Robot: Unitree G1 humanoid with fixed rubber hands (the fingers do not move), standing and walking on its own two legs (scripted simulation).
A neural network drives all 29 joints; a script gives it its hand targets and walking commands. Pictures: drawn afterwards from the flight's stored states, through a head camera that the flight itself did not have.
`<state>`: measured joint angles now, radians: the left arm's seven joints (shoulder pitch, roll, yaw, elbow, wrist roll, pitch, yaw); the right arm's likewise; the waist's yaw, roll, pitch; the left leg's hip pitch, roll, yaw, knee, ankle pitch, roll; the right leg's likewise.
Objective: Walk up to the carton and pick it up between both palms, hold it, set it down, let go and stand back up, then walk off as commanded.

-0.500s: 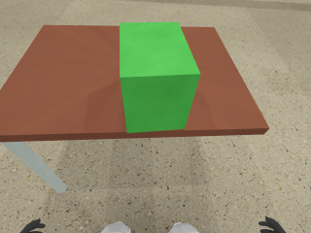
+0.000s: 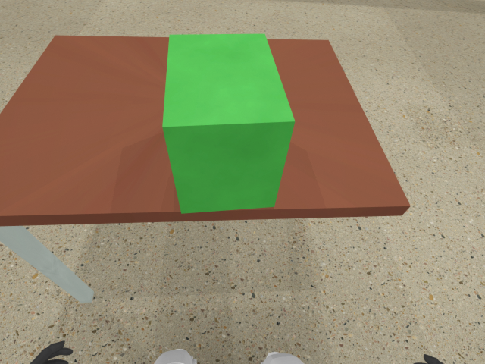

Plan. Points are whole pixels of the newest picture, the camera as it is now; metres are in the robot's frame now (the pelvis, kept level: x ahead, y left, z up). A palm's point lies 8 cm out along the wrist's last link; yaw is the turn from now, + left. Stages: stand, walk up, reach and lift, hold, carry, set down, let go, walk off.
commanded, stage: walk up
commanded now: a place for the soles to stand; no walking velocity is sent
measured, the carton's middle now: (223, 123) +0.55 +0.06 +0.06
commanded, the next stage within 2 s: none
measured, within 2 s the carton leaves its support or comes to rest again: neither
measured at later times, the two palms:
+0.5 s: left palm (36, 345) +0.16 +0.34 -0.08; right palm out of the picture +0.11 -0.32 -0.05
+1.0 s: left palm (30, 356) +0.14 +0.32 -0.06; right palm out of the picture +0.12 -0.32 -0.09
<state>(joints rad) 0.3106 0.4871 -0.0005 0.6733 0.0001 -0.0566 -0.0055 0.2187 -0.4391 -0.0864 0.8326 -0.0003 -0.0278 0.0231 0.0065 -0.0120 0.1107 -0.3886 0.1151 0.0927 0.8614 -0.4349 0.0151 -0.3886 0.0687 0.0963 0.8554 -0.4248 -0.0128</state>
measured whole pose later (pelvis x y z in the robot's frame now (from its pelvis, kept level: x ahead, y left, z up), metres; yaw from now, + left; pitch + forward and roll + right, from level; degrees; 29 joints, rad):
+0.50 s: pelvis +0.05 +0.02 +0.01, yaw -1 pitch -3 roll -1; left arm 0.31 0.49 0.00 0.67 0.00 -0.06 0.03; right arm 0.28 -0.44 -0.06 0.78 0.00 -0.06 0.00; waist -0.03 -0.06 0.11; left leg -0.33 0.01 0.09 0.78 -0.40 0.06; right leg -0.51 0.04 0.12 1.03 -0.47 -0.02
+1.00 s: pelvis +0.04 +0.00 +0.00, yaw -2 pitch -6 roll +0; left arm 0.31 0.46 0.00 0.68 0.00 -0.05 0.03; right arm 0.22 -0.44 -0.06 0.83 0.00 -0.03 0.02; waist 0.00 0.03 0.10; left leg -0.33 0.03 0.09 0.86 -0.46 0.03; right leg -0.41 0.01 0.10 0.82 -0.32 0.01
